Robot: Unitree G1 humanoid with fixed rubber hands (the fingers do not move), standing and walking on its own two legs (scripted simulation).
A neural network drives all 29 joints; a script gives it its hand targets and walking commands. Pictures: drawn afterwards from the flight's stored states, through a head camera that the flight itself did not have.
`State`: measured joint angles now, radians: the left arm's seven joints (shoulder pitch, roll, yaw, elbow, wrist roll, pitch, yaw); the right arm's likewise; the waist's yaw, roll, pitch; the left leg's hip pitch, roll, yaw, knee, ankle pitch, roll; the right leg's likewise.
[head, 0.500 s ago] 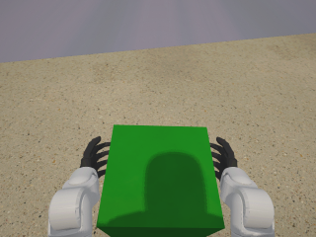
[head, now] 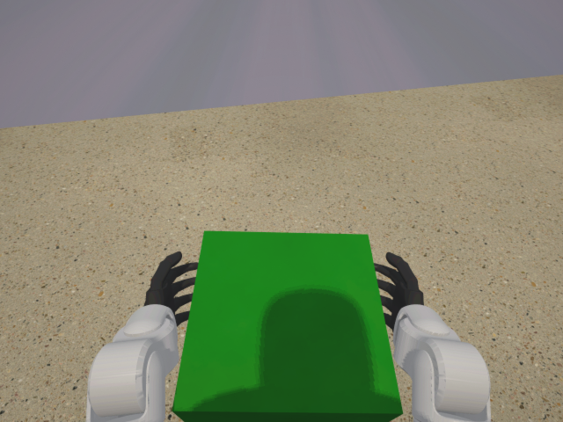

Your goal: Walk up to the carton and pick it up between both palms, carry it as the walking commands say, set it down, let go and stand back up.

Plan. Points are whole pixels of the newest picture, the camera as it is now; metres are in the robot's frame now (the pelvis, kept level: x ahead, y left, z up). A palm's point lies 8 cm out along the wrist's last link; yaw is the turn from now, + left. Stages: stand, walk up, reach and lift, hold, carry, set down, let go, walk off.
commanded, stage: carry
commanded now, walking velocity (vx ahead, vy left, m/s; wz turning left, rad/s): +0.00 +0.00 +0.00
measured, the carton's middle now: (282, 344) +0.23 +0.00 +0.02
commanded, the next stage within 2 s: none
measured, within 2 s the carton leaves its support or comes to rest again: neither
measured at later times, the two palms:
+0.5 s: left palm (156, 322) +0.22 +0.15 +0.10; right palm (406, 321) +0.22 -0.15 +0.10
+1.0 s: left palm (155, 323) +0.22 +0.15 +0.10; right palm (407, 321) +0.22 -0.15 +0.10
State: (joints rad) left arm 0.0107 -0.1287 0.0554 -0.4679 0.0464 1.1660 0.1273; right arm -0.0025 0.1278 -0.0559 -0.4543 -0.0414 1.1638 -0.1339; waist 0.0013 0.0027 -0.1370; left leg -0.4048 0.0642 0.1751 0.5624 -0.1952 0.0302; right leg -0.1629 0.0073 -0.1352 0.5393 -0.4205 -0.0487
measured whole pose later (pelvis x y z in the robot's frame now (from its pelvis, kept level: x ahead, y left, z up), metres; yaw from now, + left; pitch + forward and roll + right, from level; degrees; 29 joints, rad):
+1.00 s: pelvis -0.01 +0.00 +0.00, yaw +0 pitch +2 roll +0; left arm 0.01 -0.13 0.05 -0.51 0.04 1.19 0.13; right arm -0.01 0.13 -0.06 -0.49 -0.03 1.18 -0.14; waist -0.01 0.00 -0.12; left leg -0.42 0.06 0.15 0.53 -0.15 0.04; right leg -0.18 0.01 -0.15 0.53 -0.39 -0.05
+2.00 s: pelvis -0.01 -0.01 +0.00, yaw +0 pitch +3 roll +0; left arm 0.02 -0.13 0.05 -0.54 0.03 1.19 0.14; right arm 0.00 0.13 -0.05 -0.51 -0.02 1.19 -0.14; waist -0.01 0.00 -0.12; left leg -0.42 0.06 0.13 0.53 -0.16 0.02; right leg -0.18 0.01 -0.15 0.52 -0.40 -0.06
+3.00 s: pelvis -0.01 +0.00 +0.00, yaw +0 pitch +3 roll +0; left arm 0.02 -0.13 0.05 -0.53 0.04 1.18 0.14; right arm 0.00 0.13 -0.05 -0.49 -0.02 1.17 -0.14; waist -0.01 -0.01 -0.11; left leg -0.42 0.06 0.13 0.53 -0.16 0.02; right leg -0.18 0.01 -0.15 0.52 -0.40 -0.05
